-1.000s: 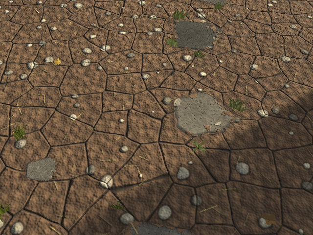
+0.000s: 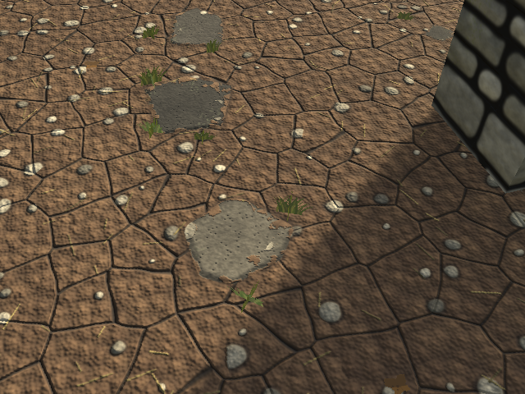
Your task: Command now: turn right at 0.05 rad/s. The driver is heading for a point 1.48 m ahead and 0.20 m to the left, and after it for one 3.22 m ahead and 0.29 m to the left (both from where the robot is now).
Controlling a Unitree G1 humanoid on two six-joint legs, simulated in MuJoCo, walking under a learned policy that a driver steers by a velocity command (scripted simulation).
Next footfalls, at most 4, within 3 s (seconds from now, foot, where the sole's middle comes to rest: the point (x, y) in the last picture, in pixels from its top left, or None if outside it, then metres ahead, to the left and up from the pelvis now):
0.86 left None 0.47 0.10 -0.77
1.42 right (321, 300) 0.78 -0.13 -0.77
1.96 left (238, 219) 1.07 0.12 -0.77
2.44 right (271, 150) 1.40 0.01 -0.77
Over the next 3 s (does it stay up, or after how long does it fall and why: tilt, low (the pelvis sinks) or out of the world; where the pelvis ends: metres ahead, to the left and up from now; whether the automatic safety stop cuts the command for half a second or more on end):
stays up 1.45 0.20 0.00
